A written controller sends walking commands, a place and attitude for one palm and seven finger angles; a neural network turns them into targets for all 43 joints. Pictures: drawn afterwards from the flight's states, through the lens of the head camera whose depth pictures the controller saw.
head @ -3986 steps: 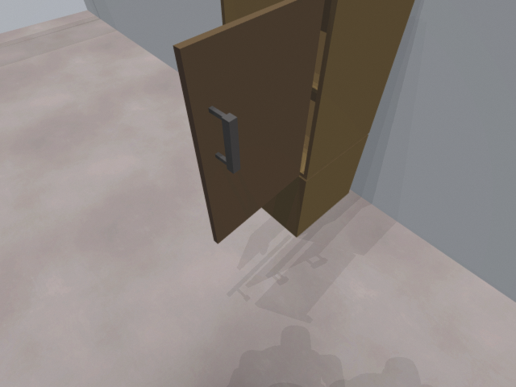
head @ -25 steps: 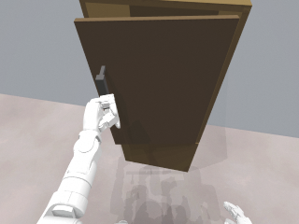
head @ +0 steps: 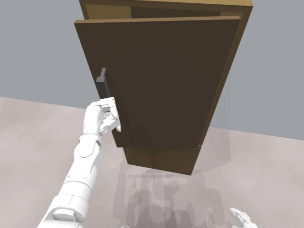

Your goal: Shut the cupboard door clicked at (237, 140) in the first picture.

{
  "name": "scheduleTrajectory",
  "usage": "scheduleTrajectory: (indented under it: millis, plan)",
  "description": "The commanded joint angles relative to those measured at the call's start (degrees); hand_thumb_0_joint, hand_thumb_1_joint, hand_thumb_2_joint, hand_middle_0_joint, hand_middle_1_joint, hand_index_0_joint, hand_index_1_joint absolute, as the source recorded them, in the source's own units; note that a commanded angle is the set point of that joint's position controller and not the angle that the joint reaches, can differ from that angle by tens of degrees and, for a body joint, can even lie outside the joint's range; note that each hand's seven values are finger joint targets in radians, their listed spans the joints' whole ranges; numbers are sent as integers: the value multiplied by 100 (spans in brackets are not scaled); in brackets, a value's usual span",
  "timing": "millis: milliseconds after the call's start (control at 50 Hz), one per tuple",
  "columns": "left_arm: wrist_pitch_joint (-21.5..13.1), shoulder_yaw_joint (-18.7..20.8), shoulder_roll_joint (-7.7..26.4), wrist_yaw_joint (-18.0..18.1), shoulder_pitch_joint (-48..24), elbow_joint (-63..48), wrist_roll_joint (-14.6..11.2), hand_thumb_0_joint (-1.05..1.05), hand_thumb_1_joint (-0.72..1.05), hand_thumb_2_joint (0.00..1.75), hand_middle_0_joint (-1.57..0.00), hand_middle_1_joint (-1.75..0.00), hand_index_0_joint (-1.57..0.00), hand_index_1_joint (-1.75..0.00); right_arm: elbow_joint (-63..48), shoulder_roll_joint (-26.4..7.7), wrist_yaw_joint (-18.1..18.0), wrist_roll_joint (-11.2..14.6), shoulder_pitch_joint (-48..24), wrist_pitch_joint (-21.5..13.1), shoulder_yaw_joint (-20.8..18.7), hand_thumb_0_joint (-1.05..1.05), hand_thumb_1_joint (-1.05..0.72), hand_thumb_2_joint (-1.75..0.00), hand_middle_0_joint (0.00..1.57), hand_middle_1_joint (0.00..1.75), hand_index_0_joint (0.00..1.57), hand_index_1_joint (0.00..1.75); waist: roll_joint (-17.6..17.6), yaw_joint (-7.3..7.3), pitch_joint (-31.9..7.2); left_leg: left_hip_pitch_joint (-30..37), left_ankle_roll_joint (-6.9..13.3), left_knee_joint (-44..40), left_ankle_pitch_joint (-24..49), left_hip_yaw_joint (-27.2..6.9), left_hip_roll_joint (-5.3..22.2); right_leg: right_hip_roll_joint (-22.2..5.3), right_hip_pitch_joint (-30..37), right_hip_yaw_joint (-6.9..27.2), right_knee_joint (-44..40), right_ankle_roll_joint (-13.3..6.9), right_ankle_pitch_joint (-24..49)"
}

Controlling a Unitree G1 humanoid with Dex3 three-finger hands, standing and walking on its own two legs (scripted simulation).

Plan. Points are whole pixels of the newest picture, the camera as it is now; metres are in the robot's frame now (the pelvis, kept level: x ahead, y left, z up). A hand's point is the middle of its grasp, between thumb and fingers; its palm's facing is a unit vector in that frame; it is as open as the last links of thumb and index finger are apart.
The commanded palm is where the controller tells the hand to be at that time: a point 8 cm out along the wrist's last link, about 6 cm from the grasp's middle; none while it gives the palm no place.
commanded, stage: push the door shut along its arc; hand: left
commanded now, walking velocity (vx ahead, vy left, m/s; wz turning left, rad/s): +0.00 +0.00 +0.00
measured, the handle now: (107, 92) +0.48 +0.15 +0.09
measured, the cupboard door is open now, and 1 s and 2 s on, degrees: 12 0 1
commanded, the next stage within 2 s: pull the fist back off the door in 1.06 s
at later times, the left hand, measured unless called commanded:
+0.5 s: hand (119, 101) +0.44 +0.11 +0.09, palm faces -0.13 -0.99 -0.03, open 3.1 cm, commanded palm +0.44 +0.15 +0.09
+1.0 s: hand (128, 92) +0.48 +0.08 +0.08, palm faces -0.25 -0.97 -0.03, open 3.1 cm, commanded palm +0.50 +0.13 +0.09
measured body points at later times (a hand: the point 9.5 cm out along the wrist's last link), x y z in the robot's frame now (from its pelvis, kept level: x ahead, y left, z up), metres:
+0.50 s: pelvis -0.01 +0.01 -0.01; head +0.06 +0.00 +0.44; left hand +0.44 +0.16 +0.09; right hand +0.05 -0.26 -0.13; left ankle +0.04 +0.13 -0.70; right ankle -0.01 -0.10 -0.70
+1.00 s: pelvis -0.02 +0.01 -0.03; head +0.08 +0.01 +0.41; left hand +0.49 +0.14 +0.09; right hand -0.01 -0.25 -0.15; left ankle +0.04 +0.13 -0.70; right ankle -0.01 -0.10 -0.70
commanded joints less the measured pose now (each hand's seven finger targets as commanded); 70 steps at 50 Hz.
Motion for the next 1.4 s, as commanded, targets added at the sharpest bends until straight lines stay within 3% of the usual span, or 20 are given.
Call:
scheduleTrajectory:
  millis: [0, 100, 220, 320, 440, 500, 560, 580, 780, 860, 940, 1140, 1160, 1180, 1220, 1260, 1300, 1320, 1360, 1380]
  plan:
    - [-429, 248, 758, -23, -2378, -1133, 4, 0, 90, 90, -130, -150, -130, -150, -664, -678, -29, 43, -74, -241, -202, 0, -90, -90, 20, 30, 20, 30, -555, -131, -1531, 1225, 249, -385, 818, -58, -208, 45, 167, 151, -821, 158, 1886]
    - [-419, 345, 944, -207, -3139, -437, -22, 0, 90, 90, -130, -150, -130, -150, -572, -698, -81, 66, -45, -189, -176, 0, -90, -90, 20, 30, 20, 30, -438, -235, -1420, 1071, 249, -350, 532, -63, -241, 31, 9, 232, -891, 160, 1576]
    - [-515, 434, 1020, -487, -3619, 241, -102, 0, 90, 90, -130, -150, -130, -150, -471, -762, -59, 56, 221, -190, -221, 0, -90, -90, 20, 30, 20, 30, -425, -276, -1851, 1116, 240, -197, 883, -125, -242, 67, -26, 169, -667, 127, 2013]
    - [-589, 382, 1087, -664, -4512, 955, -47, 0, 90, 90, -130, -150, -130, -150, -334, -811, -53, 52, 441, -149, -243, 0, -90, -90, 20, 30, 20, 30, -435, -485, -1711, 926, 257, -120, 644, -166, -239, 79, -411, 164, -635, 136, 1712]
    - [-684, 388, 1127, -921, -5068, 1341, -94, 0, 90, 90, -130, -150, -130, -150, -230, -886, -36, 37, 695, -156, -291, 0, -90, -90, 20, 30, 20, 30, -270, -570, -2122, 1029, 255, 20, 821, -226, -235, 116, -606, 127, -482, 103, 1791]
    - [-696, 607, 1459, -983, -5430, 1609, -85, 0, 90, 90, -130, -150, -130, -150, -155, -956, -51, 27, 834, -137, -306, 0, -90, -90, 20, 30, 20, 30, -378, -674, -2054, 856, 271, 54, 713, -260, -210, 130, -728, 139, -469, 117, 1653]
    - [-744, 631, 1547, -1022, -5655, 1707, -6, 0, 90, 90, -130, -150, -130, -150, -133, -976, -42, -1, 975, -141, -322, 0, -90, -90, 20, 30, 20, 30, -150, -692, -2270, 932, 270, 120, 766, -321, -206, 152, -868, 114, -365, 83, 1561]
    - [-766, 514, 1484, -1036, -5884, 1637, 10, 0, 90, 90, -130, -150, -130, -150, -114, -974, -33, 3, 976, -143, -316, 0, -90, -90, 20, 30, 20, 30, -82, -795, -2333, 995, 267, 140, 772, -338, -181, 143, -989, 116, -348, 99, 1550]
    - [-672, 898, 2055, -1143, -6528, 2207, 84, 0, 90, 90, -130, -150, -130, -150, -33, -1073, -1, -45, 1274, -139, -300, 0, -90, -90, 20, 30, 20, 30, -95, -972, -2407, 671, 286, 297, 701, -397, -152, 188, -1186, 123, -248, 100, 1399]
    - [-683, 988, 2241, -1251, -6815, 2279, 130, 0, 90, 90, -130, -150, -130, -150, -28, -1114, 3, -64, 1409, -156, -320, 0, -90, -90, 20, 30, 20, 30, 121, -1022, -2541, 661, 294, 412, 826, -411, -149, 203, -1298, 135, -153, 78, 1461]
    - [-564, 692, 2079, -1345, -7426, 2472, 145, 0, 90, 90, -130, -150, -130, -150, 66, -1126, -25, -29, 1438, -176, -296, 0, -90, -90, 20, 30, 20, 30, -61, -1321, -2205, 392, 322, 450, 280, -451, -123, 198, -1664, 164, -265, 125, 944]
    - [-389, 229, 1721, -1420, -8236, 2648, 126, 0, 90, 90, -130, -150, -130, -150, 243, -1201, -107, -11, 1468, -462, -228, 0, -90, -90, 20, 30, 20, 30, 349, -1645, -2304, 344, 335, 570, -604, -622, -62, 178, -2474, 110, -141, 100, 73]
    - [-329, 1416, 1724, -263, -8399, 2527, -420, 0, 90, 90, -130, -150, -130, -150, 199, -1031, -122, -117, 1403, -534, -209, 0, -90, -90, 20, 30, 20, 30, 484, -1238, -2410, 68, 248, 437, -816, -750, -90, 169, -2358, 56, -135, 93, 57]
    - [-290, 1179, 1390, 324, -8011, 2687, -237, 0, 90, 90, -130, -150, -130, -150, 154, -1008, -41, -159, 1402, -581, -189, 0, -90, -90, 20, 30, 20, 30, 335, -1303, -2553, 145, 195, 330, -1066, -809, -47, 192, -2323, -8, -44, 160, -61]
    - [-322, 1345, 1546, 1149, -7877, 2813, 164, 0, 90, 90, -130, -150, -130, -150, 163, -1043, 119, -323, 1498, -572, -216, 0, -90, -90, 20, 30, 20, 30, 12, -1340, -2455, -138, 215, 357, -1123, -733, -81, 169, -2217, -32, -64, 209, -124]
    - [-508, 1273, 2009, 1445, -7940, 2893, 935, 0, 90, 90, -130, -150, -130, -150, 185, -1088, 267, -461, 1652, -512, -223, 0, -90, -90, 20, 30, 20, 30, 266, -1377, -2598, -271, 259, 533, -850, -630, -130, 140, -2311, -5, 54, 187, -56]
    - [-681, 1083, 2130, 1426, -7915, 2985, 1377, 0, 90, 90, -130, -150, -130, -150, 115, -1078, 379, -503, 1661, -435, -241, 0, -90, -90, 20, 30, 20, 30, 421, -1361, -2595, -242, 248, 562, -756, -610, -119, 123, -2346, 33, 70, 148, -45]
    - [-723, 1116, 2198, 1353, -7905, 2948, 1367, 0, 90, 90, -130, -150, -130, -150, 63, -1093, 397, -498, 1651, -396, -263, 0, -90, -90, 20, 30, 20, 30, 433, -1350, -2663, -208, 253, 564, -675, -571, -120, 132, -2234, 61, 41, 137, 4]
    - [-682, 1484, 2423, 1148, -7387, 3103, 1132, 0, 90, 90, -130, -150, -130, -150, -68, -1127, 382, -458, 1686, -310, -281, 0, -90, -90, 20, 30, 20, 30, 263, -1102, -2925, -182, 249, 511, -388, -529, -135, 185, -1764, 72, 0, 99, 207]
    - [-631, 1453, 2313, 1035, -7226, 3023, 987, 0, 90, 90, -130, -150, -130, -150, -153, -1101, 374, -414, 1654, -263, -277, 0, -90, -90, 20, 30, 20, 30, 207, -1087, -2949, -208, 259, 488, -253, -417, -142, 190, -1538, 111, -94, 128, 355]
